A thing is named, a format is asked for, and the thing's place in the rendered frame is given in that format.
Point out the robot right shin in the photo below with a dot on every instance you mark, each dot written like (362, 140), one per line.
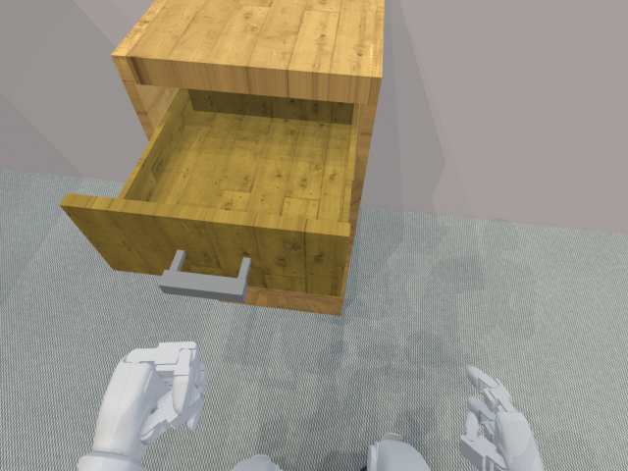
(391, 436)

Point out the cabinet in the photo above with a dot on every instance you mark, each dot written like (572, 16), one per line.
(329, 50)

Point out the robot left forearm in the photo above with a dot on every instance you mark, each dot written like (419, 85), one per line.
(105, 461)

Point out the right robot hand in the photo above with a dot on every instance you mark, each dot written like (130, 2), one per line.
(507, 431)

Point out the left robot hand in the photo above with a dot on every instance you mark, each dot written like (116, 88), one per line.
(169, 376)

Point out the drawer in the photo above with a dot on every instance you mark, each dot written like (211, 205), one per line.
(232, 175)

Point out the handle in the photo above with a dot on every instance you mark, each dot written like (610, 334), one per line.
(205, 286)

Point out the right robot thigh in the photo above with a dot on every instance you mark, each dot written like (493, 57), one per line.
(389, 455)

